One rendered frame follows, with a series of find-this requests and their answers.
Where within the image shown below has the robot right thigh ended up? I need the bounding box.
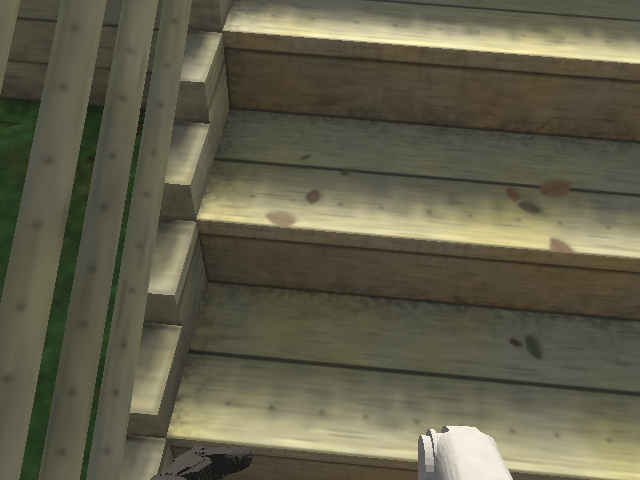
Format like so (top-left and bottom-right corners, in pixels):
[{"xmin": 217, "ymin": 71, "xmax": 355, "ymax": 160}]
[{"xmin": 418, "ymin": 426, "xmax": 513, "ymax": 480}]

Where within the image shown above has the robot left hand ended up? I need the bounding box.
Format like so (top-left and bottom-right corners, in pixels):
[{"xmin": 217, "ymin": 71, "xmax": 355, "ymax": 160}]
[{"xmin": 150, "ymin": 446, "xmax": 253, "ymax": 480}]

